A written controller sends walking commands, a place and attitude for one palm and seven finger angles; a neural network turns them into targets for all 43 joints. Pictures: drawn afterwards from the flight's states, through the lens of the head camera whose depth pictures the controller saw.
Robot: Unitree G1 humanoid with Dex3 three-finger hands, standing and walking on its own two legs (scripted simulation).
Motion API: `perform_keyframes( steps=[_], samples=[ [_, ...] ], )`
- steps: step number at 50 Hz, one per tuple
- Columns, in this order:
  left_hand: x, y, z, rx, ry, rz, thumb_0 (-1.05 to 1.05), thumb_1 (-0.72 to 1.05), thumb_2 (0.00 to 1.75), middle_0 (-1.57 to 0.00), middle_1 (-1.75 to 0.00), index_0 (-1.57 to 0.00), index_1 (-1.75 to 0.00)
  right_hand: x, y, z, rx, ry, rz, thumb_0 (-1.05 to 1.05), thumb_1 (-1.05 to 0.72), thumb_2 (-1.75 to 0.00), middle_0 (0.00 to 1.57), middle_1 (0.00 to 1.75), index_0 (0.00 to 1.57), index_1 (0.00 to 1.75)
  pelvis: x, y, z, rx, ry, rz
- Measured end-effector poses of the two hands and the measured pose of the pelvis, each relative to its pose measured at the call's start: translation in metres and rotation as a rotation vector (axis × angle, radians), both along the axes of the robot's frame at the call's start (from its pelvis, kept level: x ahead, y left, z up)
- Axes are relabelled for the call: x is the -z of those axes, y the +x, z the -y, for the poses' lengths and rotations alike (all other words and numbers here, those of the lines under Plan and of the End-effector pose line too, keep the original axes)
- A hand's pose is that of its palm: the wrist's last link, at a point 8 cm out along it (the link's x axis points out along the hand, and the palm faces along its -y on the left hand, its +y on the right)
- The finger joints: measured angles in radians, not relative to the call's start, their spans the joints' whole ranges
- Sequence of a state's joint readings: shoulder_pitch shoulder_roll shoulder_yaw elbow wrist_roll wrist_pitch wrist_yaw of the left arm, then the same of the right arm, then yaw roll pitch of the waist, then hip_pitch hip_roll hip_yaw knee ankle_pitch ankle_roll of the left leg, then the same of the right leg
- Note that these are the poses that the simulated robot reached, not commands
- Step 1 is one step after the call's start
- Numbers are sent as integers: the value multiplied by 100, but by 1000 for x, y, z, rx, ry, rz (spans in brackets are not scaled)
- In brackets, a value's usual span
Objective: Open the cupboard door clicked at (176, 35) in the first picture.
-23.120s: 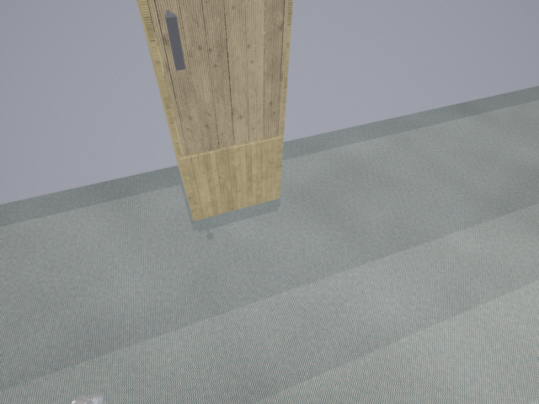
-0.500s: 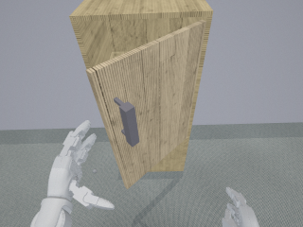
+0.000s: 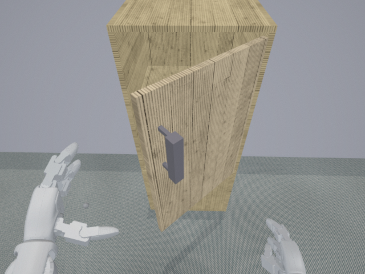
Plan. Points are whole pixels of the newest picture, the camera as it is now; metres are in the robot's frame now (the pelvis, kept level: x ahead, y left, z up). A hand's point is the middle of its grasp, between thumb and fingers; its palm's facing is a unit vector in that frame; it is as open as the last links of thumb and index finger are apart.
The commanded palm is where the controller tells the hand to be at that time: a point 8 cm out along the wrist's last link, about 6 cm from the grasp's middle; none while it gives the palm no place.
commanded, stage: draw the hand back to the body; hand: left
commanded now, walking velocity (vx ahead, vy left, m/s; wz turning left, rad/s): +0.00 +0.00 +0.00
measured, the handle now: (169, 154) +0.35 +0.08 +0.09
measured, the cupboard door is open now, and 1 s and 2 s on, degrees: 42 42 42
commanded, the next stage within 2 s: step back with the hand held close in 0.90 s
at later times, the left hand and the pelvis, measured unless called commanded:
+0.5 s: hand (51, 181) +0.22 +0.26 +0.16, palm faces +0.41 -0.82 -0.40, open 9.3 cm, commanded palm +0.17 +0.30 +0.18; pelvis +0.02 +0.01 +0.01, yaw -2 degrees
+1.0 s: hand (53, 182) +0.21 +0.25 +0.16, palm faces +0.43 -0.81 -0.39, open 7.4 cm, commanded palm +0.16 +0.29 +0.18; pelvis +0.01 -0.01 +0.01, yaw -2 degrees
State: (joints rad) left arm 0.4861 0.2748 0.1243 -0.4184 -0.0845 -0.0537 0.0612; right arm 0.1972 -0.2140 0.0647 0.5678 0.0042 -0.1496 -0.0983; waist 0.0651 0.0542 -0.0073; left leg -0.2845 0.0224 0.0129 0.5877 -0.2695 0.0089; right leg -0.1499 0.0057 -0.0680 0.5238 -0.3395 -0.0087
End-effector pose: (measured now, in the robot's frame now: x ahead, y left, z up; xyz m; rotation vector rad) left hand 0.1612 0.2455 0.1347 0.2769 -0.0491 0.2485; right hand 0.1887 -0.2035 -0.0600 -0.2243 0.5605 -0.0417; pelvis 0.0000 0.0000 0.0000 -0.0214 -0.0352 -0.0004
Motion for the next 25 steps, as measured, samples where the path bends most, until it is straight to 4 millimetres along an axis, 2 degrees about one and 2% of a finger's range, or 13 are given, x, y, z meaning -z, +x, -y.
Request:
perform_keyframes(
  steps=[9,25],
  samples=[
    [-13,8,-20,-55,78,6,-1,1,51,-18,-30,-17,-30,1,-3,-1,21,-10,-73,2,-90,-90,20,30,20,30,-9,9,-7,20,10,18],
    [-40,13,-51,-156,175,69,0,56,75,-20,-30,-19,-30,3,1,13,66,-15,-112,2,-90,-90,20,30,20,30,-12,19,-6,32,12,24]
  ],
)
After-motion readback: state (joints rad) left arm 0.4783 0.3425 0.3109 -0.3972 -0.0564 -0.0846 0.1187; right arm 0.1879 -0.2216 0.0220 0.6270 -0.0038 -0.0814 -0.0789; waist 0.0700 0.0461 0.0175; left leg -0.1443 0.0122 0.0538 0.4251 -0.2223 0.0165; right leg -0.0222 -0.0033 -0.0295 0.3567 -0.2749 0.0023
